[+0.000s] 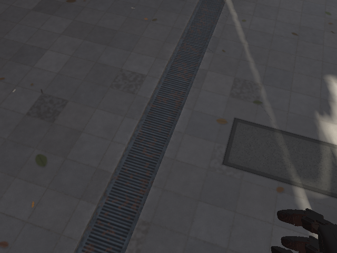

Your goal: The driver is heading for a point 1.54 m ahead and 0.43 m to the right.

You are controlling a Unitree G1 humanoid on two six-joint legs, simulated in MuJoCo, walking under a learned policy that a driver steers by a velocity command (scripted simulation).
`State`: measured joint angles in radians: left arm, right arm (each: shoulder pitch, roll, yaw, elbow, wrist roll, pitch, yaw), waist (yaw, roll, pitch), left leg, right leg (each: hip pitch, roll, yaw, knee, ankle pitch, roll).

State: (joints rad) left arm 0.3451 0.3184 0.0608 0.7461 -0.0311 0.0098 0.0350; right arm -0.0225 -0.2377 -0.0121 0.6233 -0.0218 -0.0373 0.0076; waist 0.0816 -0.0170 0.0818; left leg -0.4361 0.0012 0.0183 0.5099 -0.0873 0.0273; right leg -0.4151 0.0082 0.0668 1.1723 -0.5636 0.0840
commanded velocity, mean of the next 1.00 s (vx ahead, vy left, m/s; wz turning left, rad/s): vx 0.23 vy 0.00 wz -0.64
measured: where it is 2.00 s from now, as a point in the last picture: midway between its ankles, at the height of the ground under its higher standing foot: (271, 151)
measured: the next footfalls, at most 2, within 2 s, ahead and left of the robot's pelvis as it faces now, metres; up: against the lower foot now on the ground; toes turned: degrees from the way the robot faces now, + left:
right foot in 0.30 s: +0.08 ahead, -0.15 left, +0.00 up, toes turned -21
left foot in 0.76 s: +0.18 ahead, +0.05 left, +0.00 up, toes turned -40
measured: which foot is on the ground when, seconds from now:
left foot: down 0.00-0.30, up 0.32-0.74, down 0.76-1.00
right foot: up 0.00-0.28, down 0.30-0.76, up 0.78-1.00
